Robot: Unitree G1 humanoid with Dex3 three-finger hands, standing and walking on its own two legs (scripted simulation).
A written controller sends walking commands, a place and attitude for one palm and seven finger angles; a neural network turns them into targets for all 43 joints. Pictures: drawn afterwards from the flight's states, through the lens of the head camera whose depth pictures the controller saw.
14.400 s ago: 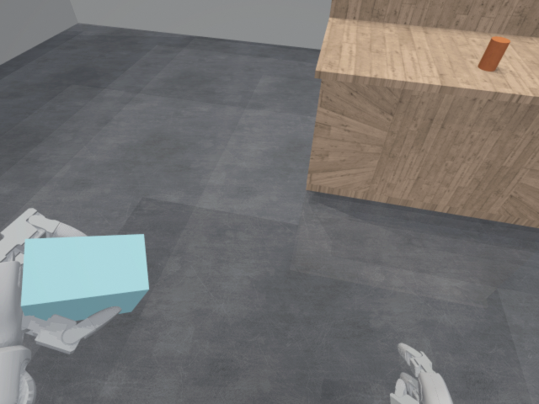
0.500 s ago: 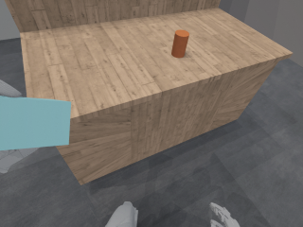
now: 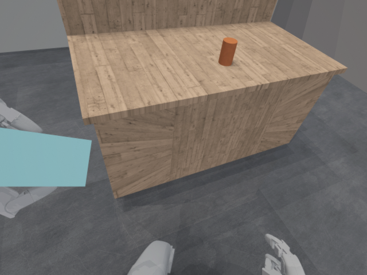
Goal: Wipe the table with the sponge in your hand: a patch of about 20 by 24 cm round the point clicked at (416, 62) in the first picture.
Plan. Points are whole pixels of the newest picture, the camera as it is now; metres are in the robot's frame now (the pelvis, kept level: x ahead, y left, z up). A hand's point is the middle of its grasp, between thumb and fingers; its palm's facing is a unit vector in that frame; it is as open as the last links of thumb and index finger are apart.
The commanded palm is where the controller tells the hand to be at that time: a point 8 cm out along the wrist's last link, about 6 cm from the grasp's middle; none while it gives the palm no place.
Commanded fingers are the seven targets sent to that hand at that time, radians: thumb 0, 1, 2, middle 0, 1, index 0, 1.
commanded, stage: come to a stop and stand still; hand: left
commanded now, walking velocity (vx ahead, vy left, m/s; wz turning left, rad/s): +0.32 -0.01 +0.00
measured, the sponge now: (47, 159) +0.21 +0.24 +0.21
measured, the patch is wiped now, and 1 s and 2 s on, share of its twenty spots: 0.00 0.00 0.00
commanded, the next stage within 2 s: look again from close up in 0.86 s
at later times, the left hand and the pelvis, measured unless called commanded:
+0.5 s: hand out of the picture +0.08 +0.31 +0.21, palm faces +0.56 -0.68 -0.46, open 10.5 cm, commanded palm +0.04 +0.31 +0.21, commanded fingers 0.00 0.10 1.30 -1.20 -1.60 -1.20 -1.60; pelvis -0.09 +0.01 +0.01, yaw +5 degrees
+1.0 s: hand out of the picture +0.09 +0.31 +0.20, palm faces +0.51 -0.72 -0.47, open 10.5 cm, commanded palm +0.04 +0.32 +0.21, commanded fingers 0.00 0.10 1.30 -1.20 -1.60 -1.20 -1.60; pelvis -0.10 +0.03 +0.03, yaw +4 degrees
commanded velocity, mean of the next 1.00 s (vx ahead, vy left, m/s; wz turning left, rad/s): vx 0.13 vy -0.02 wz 0.00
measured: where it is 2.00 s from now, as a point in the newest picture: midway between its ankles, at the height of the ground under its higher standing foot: outside the picture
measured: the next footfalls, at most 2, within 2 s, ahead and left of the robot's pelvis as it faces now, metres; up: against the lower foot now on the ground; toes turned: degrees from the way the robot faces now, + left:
left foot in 0.14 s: +0.00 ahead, +0.18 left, +0.00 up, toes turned +0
right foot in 0.38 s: +0.02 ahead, -0.07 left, +0.00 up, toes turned +4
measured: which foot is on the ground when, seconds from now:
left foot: up 0.00-0.12, down 0.14-0.36, up 0.38-0.64, down 0.66-1.00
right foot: down 0.00-0.16, up 0.18-0.36, down 0.38-0.66, up 0.68-0.90, down 0.92-1.00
